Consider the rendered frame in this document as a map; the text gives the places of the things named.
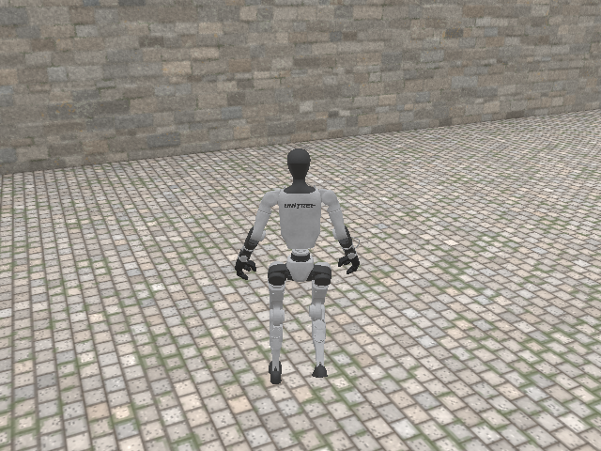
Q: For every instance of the robot thigh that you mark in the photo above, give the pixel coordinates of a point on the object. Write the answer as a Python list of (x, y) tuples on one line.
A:
[(277, 275), (320, 284)]

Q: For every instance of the right robot thigh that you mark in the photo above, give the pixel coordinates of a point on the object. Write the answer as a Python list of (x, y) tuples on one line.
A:
[(320, 284)]

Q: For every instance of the robot left hand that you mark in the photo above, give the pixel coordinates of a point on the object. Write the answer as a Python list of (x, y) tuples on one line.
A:
[(246, 266)]

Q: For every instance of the left robot thigh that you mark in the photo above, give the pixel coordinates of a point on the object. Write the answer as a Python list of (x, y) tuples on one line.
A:
[(277, 275)]

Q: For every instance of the left robot forearm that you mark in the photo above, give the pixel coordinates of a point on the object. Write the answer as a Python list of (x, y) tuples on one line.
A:
[(248, 247)]

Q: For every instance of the left robot upper arm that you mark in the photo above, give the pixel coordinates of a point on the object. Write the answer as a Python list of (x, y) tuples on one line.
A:
[(269, 199)]

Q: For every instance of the right robot forearm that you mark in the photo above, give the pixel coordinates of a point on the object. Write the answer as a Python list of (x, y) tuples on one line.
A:
[(347, 246)]

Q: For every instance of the robot right hand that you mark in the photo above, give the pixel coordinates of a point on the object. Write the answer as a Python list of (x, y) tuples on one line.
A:
[(345, 260)]

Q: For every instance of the right robot upper arm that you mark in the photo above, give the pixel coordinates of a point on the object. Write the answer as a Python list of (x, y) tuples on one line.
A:
[(328, 197)]

